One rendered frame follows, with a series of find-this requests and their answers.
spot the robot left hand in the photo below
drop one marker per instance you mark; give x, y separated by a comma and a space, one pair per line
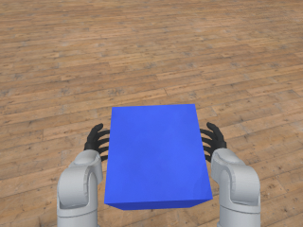
93, 141

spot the robot right hand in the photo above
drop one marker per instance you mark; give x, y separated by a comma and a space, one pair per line
216, 142

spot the left robot forearm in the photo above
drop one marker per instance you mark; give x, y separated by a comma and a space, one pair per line
77, 191

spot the carton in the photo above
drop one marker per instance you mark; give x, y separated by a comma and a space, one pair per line
156, 158

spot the right robot forearm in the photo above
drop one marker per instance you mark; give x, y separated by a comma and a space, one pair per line
239, 190

